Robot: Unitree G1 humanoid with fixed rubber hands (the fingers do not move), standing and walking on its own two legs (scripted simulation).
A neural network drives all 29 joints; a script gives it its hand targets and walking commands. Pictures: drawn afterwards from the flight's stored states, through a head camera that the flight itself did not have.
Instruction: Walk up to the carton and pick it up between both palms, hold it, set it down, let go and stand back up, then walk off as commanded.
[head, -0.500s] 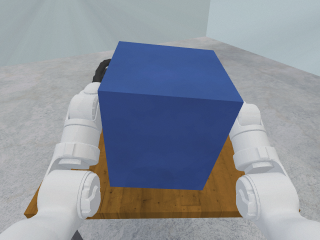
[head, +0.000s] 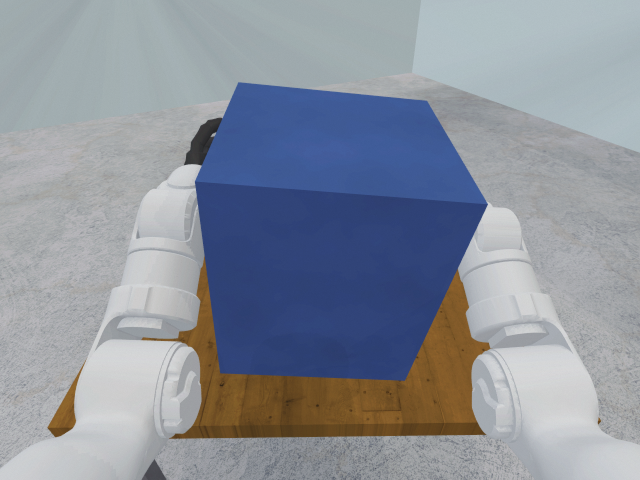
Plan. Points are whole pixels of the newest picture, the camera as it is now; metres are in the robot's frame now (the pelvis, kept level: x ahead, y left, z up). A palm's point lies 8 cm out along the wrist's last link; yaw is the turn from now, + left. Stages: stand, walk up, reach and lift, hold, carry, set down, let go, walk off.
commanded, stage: hold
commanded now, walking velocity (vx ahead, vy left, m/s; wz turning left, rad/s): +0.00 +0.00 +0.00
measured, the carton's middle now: (324, 236) +0.33 +0.00 +0.22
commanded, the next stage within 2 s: none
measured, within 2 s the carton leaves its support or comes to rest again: neither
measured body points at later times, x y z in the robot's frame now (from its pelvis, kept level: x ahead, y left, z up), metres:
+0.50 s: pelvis +0.00 +0.00 +0.00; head -0.06 -0.02 +0.45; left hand +0.40 +0.15 +0.26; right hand +0.41 -0.14 +0.23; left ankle +0.03 +0.13 -0.73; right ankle +0.07 -0.13 -0.73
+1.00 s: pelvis +0.00 +0.00 +0.00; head -0.06 -0.02 +0.45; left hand +0.40 +0.15 +0.26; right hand +0.41 -0.14 +0.23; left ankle +0.03 +0.13 -0.73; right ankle +0.07 -0.13 -0.73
